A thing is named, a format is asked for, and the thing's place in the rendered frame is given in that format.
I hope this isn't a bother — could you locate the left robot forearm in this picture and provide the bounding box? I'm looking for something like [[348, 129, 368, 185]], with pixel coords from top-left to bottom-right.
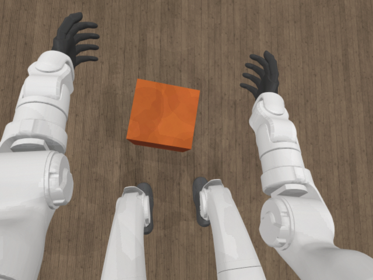
[[0, 51, 75, 154]]

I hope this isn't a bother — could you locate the carton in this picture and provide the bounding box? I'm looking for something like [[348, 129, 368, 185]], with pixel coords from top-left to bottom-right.
[[126, 79, 200, 152]]

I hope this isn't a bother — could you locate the left robot upper arm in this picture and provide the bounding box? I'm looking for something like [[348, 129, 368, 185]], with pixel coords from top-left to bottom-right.
[[0, 150, 73, 280]]

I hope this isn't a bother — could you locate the right robot forearm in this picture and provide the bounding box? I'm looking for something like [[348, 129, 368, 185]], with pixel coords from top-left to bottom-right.
[[249, 92, 335, 235]]

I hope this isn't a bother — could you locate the right robot shin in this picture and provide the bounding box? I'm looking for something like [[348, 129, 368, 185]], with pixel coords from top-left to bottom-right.
[[200, 179, 231, 220]]

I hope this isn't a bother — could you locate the left robot hand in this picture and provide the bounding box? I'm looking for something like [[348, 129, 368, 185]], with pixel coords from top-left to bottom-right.
[[51, 12, 100, 69]]

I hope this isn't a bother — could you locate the robot left thigh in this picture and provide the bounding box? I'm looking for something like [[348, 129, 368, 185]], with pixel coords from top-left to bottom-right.
[[101, 192, 150, 280]]

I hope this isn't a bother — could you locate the right robot upper arm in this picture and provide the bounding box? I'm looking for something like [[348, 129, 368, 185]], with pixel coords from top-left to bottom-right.
[[259, 195, 373, 280]]

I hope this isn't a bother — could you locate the right robot hand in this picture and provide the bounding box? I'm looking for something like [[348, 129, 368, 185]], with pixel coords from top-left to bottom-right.
[[240, 51, 279, 101]]

